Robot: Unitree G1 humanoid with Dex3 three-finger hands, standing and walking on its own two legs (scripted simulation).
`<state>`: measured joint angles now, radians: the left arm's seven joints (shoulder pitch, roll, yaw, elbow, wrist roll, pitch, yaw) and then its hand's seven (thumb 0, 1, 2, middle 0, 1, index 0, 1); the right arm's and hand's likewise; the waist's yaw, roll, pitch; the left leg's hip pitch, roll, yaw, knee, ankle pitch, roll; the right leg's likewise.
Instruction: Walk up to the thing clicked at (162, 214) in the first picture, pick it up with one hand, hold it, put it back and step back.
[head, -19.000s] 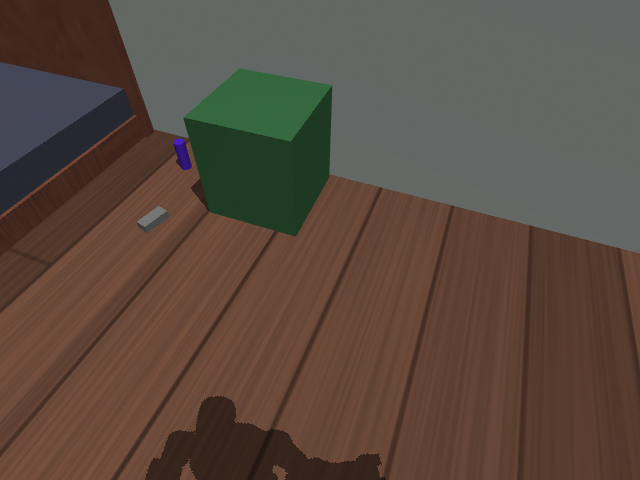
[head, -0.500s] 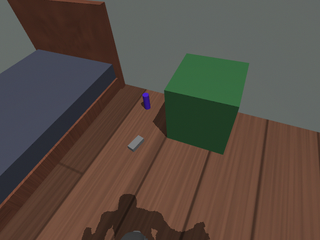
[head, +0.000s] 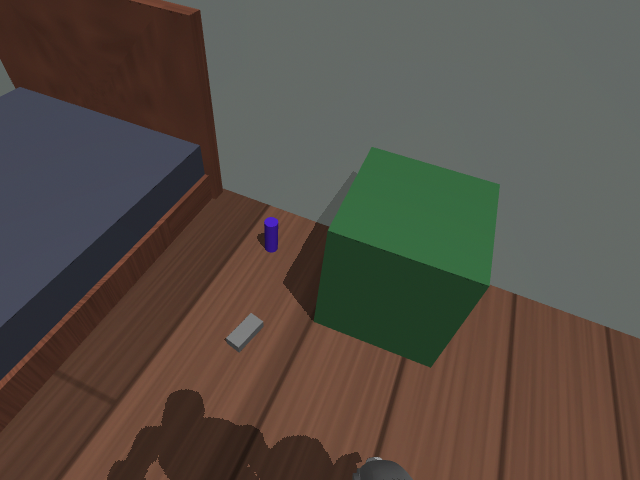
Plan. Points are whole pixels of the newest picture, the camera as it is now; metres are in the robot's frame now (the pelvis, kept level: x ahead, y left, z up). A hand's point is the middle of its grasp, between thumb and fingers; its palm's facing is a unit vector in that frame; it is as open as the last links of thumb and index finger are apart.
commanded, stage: walk up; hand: left
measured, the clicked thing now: (245, 332) +0.72 +0.17 -0.76
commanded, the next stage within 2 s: none
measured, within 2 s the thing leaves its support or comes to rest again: neither
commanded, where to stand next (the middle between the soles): +0.31 -0.04 m, yaw -1 degrees
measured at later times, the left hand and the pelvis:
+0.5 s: hand (162, 410) +0.25 +0.21 -0.12, palm faces -0.05 -0.92 -0.39, open 7.4 cm; pelvis +0.16 -0.04 +0.00, yaw -2 degrees
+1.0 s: hand (151, 389) +0.30 +0.25 -0.17, palm faces -0.07 -0.94 -0.34, open 7.4 cm; pelvis +0.25 -0.01 -0.01, yaw -2 degrees
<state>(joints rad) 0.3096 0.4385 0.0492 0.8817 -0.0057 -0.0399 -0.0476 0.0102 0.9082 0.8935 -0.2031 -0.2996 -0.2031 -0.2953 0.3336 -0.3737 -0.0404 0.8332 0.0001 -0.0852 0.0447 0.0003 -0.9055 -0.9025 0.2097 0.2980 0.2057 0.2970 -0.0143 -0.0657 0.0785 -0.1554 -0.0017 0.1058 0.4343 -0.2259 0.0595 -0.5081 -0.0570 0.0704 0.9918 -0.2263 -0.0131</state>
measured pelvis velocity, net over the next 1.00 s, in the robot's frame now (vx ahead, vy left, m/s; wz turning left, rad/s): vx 0.25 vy -0.01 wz -0.03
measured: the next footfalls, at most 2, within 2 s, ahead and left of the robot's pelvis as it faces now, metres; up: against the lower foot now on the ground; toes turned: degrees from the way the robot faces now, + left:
right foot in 0.26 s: +0.25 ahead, -0.15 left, +0.00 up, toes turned -5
left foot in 0.70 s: +0.34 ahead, +0.10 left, +0.00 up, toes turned -1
